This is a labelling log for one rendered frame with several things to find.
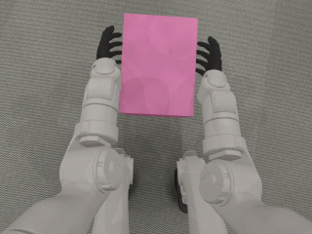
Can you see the right robot shin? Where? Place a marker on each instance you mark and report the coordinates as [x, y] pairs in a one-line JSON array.
[[182, 190]]

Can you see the right robot upper arm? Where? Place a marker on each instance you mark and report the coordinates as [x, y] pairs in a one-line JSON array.
[[234, 191]]

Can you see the robot left hand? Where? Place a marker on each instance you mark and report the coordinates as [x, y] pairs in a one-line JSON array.
[[103, 49]]

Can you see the right robot forearm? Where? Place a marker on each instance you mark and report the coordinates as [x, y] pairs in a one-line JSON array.
[[222, 132]]

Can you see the left robot forearm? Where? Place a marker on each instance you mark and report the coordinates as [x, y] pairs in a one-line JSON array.
[[100, 107]]

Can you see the robot left thigh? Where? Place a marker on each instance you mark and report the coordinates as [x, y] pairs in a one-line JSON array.
[[113, 215]]

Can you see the left robot upper arm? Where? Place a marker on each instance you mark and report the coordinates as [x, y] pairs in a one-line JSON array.
[[87, 176]]

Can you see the robot right hand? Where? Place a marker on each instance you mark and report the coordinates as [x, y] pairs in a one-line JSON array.
[[213, 58]]

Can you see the carton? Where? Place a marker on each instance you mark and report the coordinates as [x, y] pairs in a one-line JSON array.
[[158, 66]]

